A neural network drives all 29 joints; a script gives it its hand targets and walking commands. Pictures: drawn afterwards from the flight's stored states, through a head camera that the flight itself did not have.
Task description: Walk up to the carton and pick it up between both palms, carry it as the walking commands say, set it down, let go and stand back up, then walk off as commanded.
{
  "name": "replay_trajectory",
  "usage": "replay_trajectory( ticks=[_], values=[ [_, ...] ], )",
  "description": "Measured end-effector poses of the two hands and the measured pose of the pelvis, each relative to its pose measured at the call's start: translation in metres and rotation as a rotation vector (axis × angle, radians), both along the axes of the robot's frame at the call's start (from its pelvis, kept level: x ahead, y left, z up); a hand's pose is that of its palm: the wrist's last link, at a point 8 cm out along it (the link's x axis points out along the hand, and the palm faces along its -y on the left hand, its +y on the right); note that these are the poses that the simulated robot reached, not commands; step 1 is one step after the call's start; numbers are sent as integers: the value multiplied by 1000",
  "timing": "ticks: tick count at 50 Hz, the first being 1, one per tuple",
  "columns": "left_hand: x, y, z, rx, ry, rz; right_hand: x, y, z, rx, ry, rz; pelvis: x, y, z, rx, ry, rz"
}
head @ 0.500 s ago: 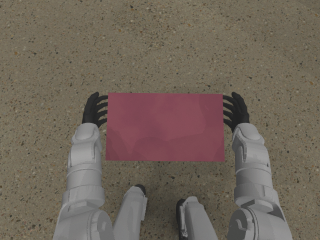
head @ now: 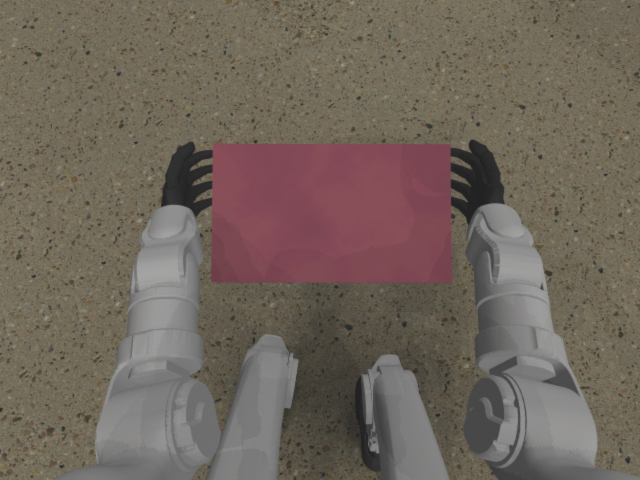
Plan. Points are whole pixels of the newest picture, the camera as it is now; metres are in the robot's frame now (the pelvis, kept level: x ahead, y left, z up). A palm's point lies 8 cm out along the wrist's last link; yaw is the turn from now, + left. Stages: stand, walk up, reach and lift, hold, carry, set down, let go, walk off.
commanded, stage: set down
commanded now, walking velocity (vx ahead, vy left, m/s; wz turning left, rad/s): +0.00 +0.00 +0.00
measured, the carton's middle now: (329, 219) +0.44 +0.03 -0.16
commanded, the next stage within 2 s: none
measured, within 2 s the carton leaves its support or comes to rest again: neither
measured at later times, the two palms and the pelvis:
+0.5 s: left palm (199, 215) +0.43 +0.22 -0.17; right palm (450, 210) +0.48 -0.14 -0.17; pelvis -0.02 +0.00 -0.08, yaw -1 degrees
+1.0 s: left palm (214, 219) +0.45 +0.23 -0.26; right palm (429, 214) +0.50 -0.14 -0.26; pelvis -0.04 +0.00 -0.14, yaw -2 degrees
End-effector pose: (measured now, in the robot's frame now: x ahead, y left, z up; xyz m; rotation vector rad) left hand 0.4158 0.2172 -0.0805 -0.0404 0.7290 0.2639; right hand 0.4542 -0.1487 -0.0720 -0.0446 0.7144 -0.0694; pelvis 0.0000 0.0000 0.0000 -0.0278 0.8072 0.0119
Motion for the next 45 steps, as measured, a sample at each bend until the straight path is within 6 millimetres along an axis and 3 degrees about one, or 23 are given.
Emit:
replay_trajectory(
  ticks=[45],
  values=[
    [32,9,-166,21,3,-6,38,10,-169,-18,-7,13,-37,1,-131,-10,86,-24]
  ],
)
